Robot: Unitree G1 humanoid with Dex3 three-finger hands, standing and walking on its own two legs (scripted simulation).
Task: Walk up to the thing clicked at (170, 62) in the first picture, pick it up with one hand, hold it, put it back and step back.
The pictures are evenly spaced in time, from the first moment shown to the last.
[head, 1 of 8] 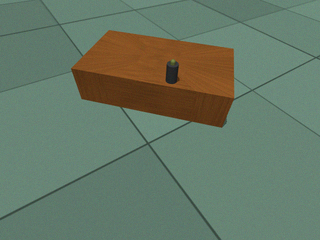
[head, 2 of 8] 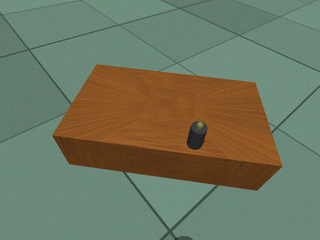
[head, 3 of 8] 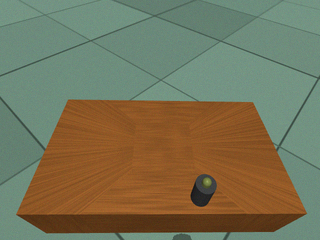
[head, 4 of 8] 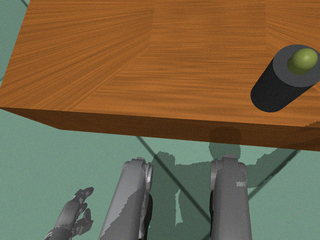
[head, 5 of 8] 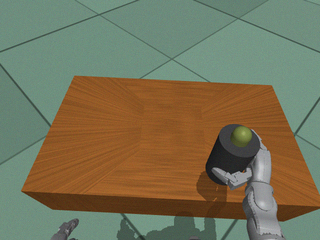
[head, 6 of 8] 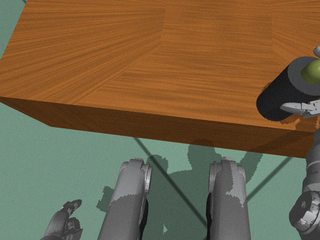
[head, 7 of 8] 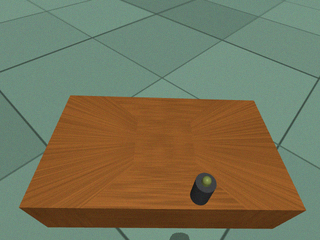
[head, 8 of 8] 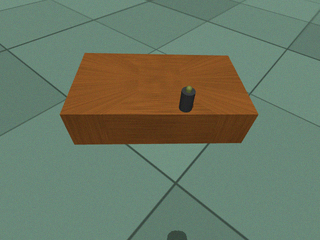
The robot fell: no
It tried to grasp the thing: yes
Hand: right
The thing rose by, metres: 0.37
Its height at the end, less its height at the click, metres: +0.00
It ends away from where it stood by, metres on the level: 0.02
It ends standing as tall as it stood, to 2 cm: yes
